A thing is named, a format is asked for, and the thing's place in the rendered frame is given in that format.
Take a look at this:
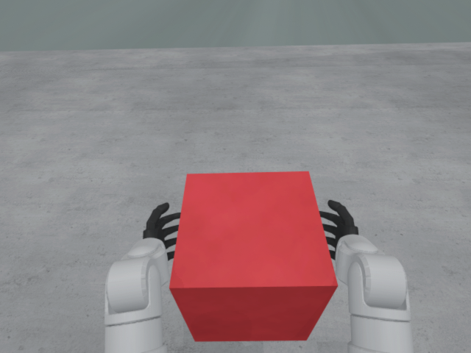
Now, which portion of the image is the robot left forearm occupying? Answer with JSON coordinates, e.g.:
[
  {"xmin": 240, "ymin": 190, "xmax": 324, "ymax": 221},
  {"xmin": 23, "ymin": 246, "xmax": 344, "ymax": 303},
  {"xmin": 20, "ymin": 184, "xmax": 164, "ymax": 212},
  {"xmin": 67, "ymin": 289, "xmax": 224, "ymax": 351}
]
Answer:
[{"xmin": 105, "ymin": 238, "xmax": 170, "ymax": 353}]

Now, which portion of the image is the robot left hand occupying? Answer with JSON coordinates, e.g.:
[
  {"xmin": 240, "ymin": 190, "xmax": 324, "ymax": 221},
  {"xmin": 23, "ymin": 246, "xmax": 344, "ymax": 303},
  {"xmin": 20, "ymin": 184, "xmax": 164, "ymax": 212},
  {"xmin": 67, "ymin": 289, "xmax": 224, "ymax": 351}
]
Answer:
[{"xmin": 143, "ymin": 202, "xmax": 181, "ymax": 261}]

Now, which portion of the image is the robot right forearm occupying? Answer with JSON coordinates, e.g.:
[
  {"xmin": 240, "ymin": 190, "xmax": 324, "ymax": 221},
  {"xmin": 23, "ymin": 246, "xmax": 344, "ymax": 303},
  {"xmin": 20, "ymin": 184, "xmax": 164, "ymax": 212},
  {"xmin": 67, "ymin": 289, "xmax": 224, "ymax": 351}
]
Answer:
[{"xmin": 335, "ymin": 235, "xmax": 416, "ymax": 353}]

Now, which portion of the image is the robot right hand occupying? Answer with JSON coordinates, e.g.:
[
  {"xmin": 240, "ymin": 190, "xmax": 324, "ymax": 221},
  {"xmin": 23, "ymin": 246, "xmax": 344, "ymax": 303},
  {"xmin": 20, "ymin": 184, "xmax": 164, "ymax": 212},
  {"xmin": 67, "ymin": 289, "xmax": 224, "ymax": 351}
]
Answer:
[{"xmin": 319, "ymin": 200, "xmax": 358, "ymax": 260}]

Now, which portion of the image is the carton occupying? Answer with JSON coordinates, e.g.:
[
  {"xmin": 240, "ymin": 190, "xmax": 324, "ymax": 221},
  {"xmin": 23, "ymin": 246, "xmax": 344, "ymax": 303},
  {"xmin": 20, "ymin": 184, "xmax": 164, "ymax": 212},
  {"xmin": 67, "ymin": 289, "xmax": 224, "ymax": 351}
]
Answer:
[{"xmin": 169, "ymin": 171, "xmax": 338, "ymax": 342}]

